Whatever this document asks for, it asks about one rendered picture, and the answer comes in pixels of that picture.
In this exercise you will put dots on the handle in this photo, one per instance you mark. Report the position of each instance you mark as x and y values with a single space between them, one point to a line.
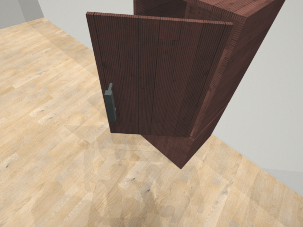
110 104

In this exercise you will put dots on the cupboard door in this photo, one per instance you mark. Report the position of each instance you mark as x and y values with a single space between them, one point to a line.
161 69

